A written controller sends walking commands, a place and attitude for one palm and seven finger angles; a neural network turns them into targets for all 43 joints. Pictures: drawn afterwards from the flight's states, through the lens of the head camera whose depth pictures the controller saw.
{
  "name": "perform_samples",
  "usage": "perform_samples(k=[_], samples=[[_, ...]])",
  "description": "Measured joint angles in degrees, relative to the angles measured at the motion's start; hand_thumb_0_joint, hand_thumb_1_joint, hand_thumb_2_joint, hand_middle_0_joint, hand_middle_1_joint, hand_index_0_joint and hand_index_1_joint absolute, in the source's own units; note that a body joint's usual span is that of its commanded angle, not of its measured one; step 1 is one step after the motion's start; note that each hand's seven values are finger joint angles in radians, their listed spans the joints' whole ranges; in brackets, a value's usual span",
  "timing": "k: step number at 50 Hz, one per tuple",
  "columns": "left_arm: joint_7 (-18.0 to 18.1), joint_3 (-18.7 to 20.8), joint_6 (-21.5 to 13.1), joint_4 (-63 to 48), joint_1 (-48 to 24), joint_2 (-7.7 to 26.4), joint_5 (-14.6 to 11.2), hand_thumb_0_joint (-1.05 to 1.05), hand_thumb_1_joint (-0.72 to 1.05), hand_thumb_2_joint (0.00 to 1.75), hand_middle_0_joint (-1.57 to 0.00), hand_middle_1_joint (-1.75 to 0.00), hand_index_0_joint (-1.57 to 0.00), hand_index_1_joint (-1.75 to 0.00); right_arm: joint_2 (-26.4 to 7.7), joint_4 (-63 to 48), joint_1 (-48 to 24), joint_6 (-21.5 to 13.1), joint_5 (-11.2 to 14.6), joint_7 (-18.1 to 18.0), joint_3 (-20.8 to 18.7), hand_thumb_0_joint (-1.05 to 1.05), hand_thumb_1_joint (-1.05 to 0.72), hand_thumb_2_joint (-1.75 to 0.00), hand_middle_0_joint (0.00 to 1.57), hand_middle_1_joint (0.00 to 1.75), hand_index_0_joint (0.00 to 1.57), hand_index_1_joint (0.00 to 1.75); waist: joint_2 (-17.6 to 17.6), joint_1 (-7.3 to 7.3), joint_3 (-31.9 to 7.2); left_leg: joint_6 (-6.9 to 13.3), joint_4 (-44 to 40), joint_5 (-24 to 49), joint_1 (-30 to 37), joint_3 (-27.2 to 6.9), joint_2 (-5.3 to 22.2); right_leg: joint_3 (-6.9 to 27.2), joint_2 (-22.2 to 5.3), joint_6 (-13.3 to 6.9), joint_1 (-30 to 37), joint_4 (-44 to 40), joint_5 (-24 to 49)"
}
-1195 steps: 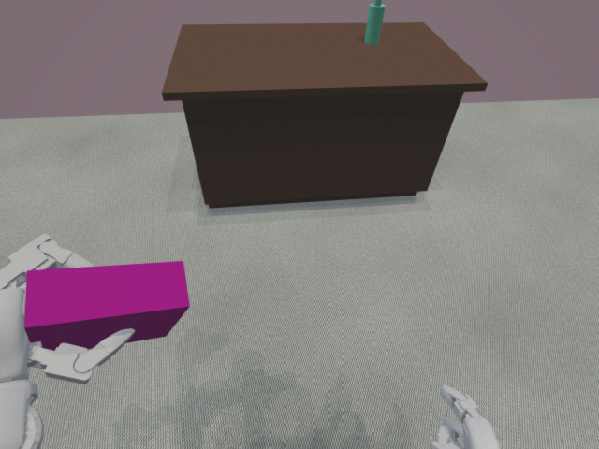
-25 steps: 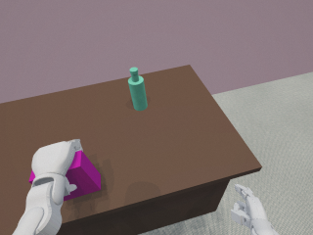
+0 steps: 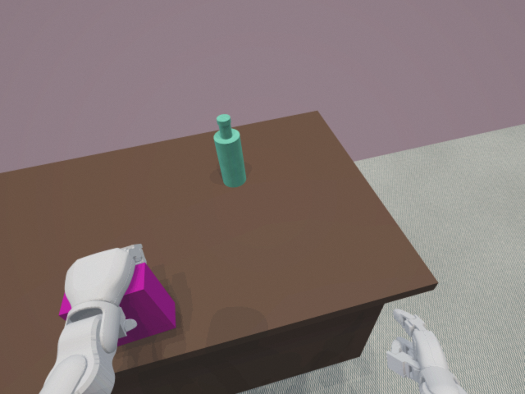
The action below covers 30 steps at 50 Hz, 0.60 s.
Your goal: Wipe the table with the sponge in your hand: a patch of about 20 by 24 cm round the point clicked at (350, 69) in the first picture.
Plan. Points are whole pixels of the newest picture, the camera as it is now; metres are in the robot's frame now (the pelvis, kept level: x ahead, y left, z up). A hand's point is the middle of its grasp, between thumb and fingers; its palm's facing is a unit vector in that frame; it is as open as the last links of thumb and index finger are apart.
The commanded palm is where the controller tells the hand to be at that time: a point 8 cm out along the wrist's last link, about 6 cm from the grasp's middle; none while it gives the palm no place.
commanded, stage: move the sponge above the wiping area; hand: left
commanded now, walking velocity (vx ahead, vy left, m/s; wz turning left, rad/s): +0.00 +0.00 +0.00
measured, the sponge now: (130, 314) +0.21 +0.27 -0.02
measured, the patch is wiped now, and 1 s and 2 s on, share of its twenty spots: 0.00 0.00 0.00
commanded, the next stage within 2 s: lower the sponge onto the table in 1.10 s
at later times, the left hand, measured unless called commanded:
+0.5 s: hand (129, 297) +0.22 +0.27 +0.02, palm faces -0.06 -0.11 -0.99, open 9.2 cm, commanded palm +0.20 +0.26 +0.08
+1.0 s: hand (125, 303) +0.22 +0.27 +0.02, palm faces -0.05 -0.13 -0.99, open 9.2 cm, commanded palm +0.19 +0.27 +0.08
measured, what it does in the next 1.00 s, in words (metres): stands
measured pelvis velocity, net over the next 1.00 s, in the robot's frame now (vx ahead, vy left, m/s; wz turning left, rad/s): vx -0.01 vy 0.01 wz -0.01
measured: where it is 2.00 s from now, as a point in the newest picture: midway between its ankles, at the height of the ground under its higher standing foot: outside the picture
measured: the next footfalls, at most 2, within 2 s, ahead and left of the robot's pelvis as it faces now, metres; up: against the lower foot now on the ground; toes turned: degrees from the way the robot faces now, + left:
none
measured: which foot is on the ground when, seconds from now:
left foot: down 0.00-1.00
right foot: down 0.00-1.00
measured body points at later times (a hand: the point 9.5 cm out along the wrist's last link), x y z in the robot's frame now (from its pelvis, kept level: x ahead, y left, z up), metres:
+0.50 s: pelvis +0.00 +0.00 +0.00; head +0.00 -0.03 +0.45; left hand +0.22 +0.27 +0.07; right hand +0.23 -0.21 -0.09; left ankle -0.01 +0.10 -0.74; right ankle +0.01 -0.09 -0.74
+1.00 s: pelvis -0.01 +0.01 +0.00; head -0.01 -0.03 +0.45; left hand +0.21 +0.27 +0.07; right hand +0.23 -0.21 -0.09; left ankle -0.01 +0.10 -0.74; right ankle +0.01 -0.09 -0.74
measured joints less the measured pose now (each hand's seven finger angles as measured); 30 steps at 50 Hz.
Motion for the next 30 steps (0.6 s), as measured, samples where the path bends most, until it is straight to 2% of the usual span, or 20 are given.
perform_samples(k=[7,18,30], samples=[[0.90,-0.49,-1.19,1.44,-1.25,-1.00,0.47,0.00,-0.44,1.07,-0.82,-1.41,-0.82,-1.41,0.56,0.22,-0.05,-0.41,-0.08,0.17,-0.10,0.02,-0.90,-0.90,0.20,0.30,0.20,0.30,-0.03,-0.31,-0.42,0.00,-0.01,0.07,-0.32,0.25,-0.02,0.26,0.00,0.00,-0.51,0.19,0.08],[2.03,-0.98,0.54,2.89,-0.18,-1.91,0.54,0.00,-0.44,1.07,-0.82,-1.41,-0.82,-1.41,0.18,0.21,0.33,0.55,0.26,0.49,-0.34,0.02,-0.90,-0.90,0.20,0.30,0.20,0.30,-0.29,-0.74,-0.81,0.08,0.38,-0.04,-0.75,0.54,0.00,0.58,0.02,0.07,-1.09,0.73,-0.02],[3.83,-0.95,-1.41,6.49,-1.87,-2.42,0.97,0.00,-0.44,1.07,-0.82,-1.41,-0.82,-1.41,0.40,0.80,0.60,-0.32,0.27,0.16,-1.03,0.02,-0.90,-0.90,0.20,0.30,0.20,0.30,-0.74,-0.94,-1.13,0.10,1.16,-0.16,-1.84,0.51,0.01,0.56,0.03,0.11,-2.05,1.22,0.03]])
